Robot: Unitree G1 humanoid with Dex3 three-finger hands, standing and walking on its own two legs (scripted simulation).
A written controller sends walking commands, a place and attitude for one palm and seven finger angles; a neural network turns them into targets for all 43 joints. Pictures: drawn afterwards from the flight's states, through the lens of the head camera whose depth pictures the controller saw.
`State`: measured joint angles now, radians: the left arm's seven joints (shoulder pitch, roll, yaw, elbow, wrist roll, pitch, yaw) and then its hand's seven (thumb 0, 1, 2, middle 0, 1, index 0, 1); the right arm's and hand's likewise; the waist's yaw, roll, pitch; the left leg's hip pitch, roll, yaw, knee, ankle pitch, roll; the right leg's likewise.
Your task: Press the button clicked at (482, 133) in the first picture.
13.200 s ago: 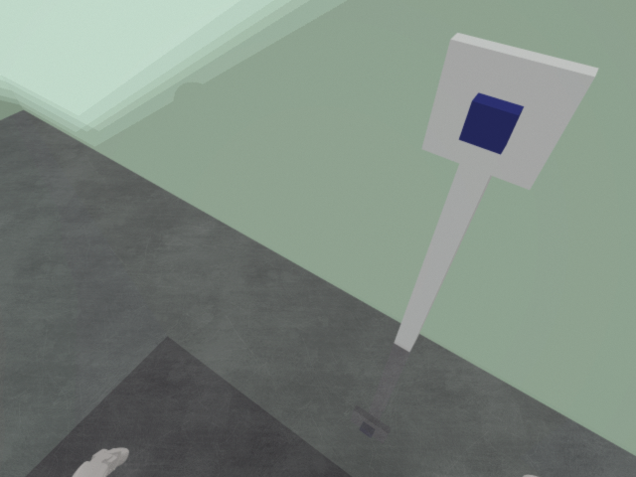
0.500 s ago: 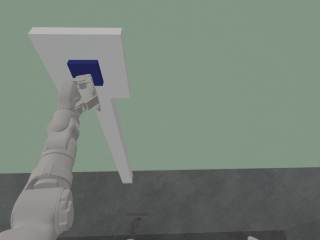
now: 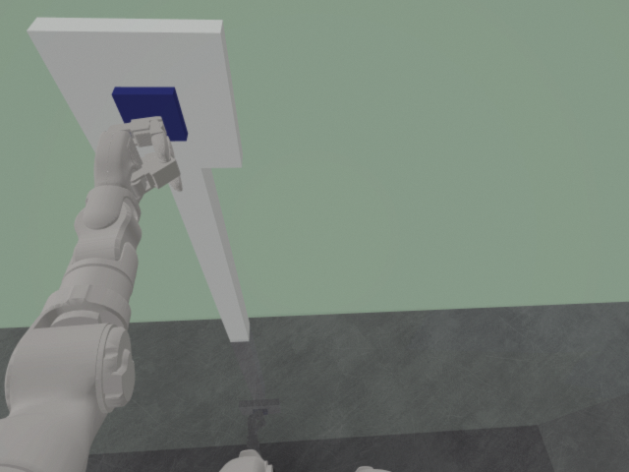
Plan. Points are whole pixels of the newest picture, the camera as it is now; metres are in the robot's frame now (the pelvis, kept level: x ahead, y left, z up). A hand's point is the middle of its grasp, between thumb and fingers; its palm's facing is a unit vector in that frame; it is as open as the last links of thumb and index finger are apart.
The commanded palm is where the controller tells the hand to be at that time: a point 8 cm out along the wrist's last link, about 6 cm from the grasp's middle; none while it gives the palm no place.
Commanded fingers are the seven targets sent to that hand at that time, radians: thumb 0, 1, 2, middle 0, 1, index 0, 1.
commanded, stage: pull the fist back off the button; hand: left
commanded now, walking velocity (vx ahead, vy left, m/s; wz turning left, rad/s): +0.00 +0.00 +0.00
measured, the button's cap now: (154, 110) +0.53 +0.20 +0.16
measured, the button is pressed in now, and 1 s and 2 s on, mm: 13 0 0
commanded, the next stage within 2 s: draw the hand back to the body in 1.10 s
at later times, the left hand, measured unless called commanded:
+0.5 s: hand (173, 172) +0.46 +0.17 +0.12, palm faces +0.04 -1.00 +0.00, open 2.8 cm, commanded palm +0.42 +0.22 +0.13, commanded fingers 0.00 0.90 0.90 -1.30 -1.50 -1.30 -1.50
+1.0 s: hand (165, 214) +0.39 +0.16 +0.12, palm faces +0.04 -1.00 -0.01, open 3.1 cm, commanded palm +0.35 +0.21 +0.13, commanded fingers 0.00 0.90 0.90 -1.30 -1.50 -1.30 -1.50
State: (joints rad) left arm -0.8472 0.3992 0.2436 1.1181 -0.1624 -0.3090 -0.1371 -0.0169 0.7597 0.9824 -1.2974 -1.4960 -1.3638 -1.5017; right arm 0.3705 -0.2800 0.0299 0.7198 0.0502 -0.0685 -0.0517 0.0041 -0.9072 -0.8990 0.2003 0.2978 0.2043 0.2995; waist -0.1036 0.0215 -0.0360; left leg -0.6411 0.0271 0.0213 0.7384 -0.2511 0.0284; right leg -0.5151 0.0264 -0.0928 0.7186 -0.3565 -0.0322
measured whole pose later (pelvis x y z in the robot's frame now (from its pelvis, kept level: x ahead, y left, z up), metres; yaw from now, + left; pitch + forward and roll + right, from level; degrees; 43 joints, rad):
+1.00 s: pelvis +0.05 +0.00 +0.01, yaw -1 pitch +4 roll +0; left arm -0.17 0.23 0.17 0.26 -0.22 -0.10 -0.12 0.01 0.90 0.90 -1.30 -1.50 -1.30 -1.50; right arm 0.23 -0.25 0.02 0.58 0.06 -0.05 -0.04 0.01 -0.91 -0.90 0.20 0.30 0.20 0.30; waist 0.00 0.04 -0.06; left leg -0.41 0.02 0.05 0.64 -0.29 0.02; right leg -0.30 0.02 -0.05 0.61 -0.38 -0.03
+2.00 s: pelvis +0.04 +0.00 +0.03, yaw -1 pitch -4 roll -1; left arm 0.30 0.29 0.18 -0.25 -0.09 -0.07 0.08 0.01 0.89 0.89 -1.30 -1.50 -1.30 -1.50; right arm 0.17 -0.23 0.04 0.62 0.01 -0.06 -0.08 0.01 -0.91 -0.90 0.20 0.30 0.20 0.30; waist 0.05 0.06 0.04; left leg -0.16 0.01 0.06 0.40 -0.18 0.03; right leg -0.04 0.02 -0.04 0.36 -0.25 -0.02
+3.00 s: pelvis +0.04 +0.01 +0.03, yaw -3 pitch +0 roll -1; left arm 0.58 0.35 0.32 -0.50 -0.06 -0.13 0.09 0.01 0.89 0.89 -1.30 -1.50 -1.30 -1.50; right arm 0.17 -0.24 0.01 0.55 0.01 0.02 -0.06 0.01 -0.91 -0.90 0.20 0.30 0.20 0.30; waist 0.03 0.07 0.01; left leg -0.24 0.02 0.09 0.44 -0.20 0.04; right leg -0.11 0.03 -0.02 0.36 -0.24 -0.01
